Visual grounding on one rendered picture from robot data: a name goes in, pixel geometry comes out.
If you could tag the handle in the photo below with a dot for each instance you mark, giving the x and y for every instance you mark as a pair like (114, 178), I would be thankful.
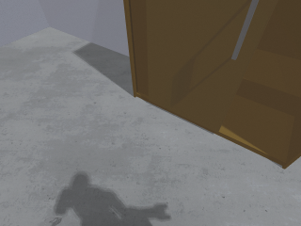
(245, 27)

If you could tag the left robot hand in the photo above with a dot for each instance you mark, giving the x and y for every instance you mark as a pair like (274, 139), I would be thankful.
(51, 221)

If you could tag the wardrobe door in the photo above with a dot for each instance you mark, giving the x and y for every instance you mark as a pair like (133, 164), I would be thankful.
(139, 22)
(190, 44)

